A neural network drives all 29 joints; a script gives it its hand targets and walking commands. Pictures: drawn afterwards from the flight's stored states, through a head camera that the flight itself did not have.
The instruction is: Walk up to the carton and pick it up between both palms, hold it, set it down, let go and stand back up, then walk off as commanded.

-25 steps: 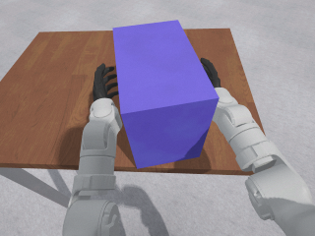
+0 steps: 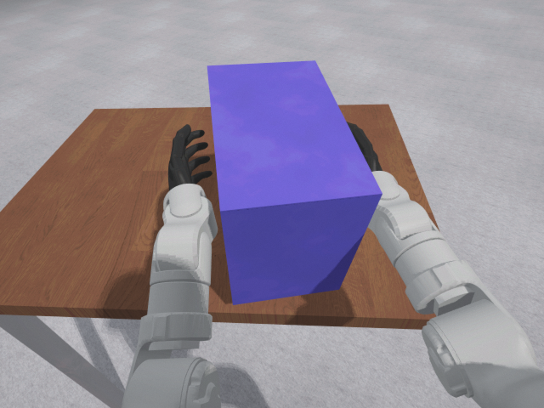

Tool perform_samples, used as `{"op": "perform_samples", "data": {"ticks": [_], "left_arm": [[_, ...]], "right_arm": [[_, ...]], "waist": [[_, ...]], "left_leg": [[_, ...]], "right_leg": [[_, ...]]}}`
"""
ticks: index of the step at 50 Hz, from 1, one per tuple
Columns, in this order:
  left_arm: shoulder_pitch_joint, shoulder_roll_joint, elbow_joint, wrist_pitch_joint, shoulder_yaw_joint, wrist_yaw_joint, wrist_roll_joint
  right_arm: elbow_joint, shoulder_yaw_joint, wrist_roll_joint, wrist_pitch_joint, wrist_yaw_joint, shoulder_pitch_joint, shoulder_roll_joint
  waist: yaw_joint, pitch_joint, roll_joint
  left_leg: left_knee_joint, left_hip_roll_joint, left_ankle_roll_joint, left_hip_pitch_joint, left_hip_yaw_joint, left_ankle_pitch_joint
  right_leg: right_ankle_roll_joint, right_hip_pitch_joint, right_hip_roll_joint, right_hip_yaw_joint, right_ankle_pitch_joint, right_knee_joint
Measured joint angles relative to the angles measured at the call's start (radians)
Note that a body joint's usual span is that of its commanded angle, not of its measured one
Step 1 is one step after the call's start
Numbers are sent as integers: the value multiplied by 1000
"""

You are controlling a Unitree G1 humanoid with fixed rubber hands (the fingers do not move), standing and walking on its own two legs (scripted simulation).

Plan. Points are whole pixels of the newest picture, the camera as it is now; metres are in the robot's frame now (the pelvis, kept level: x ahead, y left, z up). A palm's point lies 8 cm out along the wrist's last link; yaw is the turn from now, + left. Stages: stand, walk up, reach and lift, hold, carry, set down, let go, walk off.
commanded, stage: reach and lift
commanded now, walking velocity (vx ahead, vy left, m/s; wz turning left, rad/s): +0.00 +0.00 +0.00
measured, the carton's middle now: (274, 180) +0.41 +0.04 +0.15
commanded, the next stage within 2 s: none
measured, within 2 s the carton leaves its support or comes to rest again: neither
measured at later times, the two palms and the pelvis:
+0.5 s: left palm (171, 190) +0.35 +0.18 +0.18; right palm (353, 173) +0.41 -0.07 +0.17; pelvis -0.01 +0.00 +0.00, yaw +0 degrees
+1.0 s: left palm (133, 162) +0.35 +0.21 +0.24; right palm (337, 152) +0.39 -0.04 +0.22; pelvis -0.01 +0.03 +0.00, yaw +0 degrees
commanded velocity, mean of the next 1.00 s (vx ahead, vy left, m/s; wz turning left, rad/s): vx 0.00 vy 0.00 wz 0.00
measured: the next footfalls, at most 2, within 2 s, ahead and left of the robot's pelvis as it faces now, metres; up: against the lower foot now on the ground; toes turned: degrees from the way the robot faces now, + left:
none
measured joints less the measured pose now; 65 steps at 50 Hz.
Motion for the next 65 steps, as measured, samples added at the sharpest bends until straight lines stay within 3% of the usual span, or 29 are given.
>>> {"op": "perform_samples", "data": {"ticks": [13, 25, 33, 41, 48, 56, 65], "left_arm": [[-7, 6, 5, 52, 53, -19, 9], [-52, 28, 35, 72, 53, -28, 9], [-53, 63, 35, 107, 52, -93, 9], [-69, 78, -18, 194, 45, -131, 9], [-128, 100, -18, 271, 45, -137, 9], [-200, 125, 19, 276, 45, -140, 9], [-208, 128, 31, 288, 45, -140, 9]], "right_arm": [[74, -122, -59, 55, 27, -54, 81], [73, -149, -65, 91, 16, -92, 83], [-37, -94, -65, 182, -72, -66, 83], [-169, -90, -65, 289, -123, -29, 83], [-170, -154, -65, 324, -124, -51, 108], [-145, -267, -65, 341, -122, -133, 133], [-131, -269, -65, 345, -123, -136, 134]], "waist": [[0, 32, 0], [0, 32, -3], [0, 16, -6], [-1, 5, -6], [-13, -7, -6], [-26, -6, -7], [-62, -6, -8]], "left_leg": [[2, -3, 8, 0, 0, 23], [3, -10, 15, -2, 0, 15], [12, -10, 16, -1, 0, 2], [59, -10, 23, -2, -2, -25], [84, -19, 37, -2, -3, -35], [84, -38, 52, -2, -3, -31], [87, -47, 58, -2, -3, -34]], "right_leg": [[0, 0, -3, 0, 23, 0], [0, 0, -9, 0, 17, 0], [0, 8, -10, 0, 12, -7], [8, 31, -10, 0, 8, -8], [21, 44, -19, 0, 10, -8], [36, 47, -38, 0, 12, -8], [45, 53, -48, 0, 13, -15]]}}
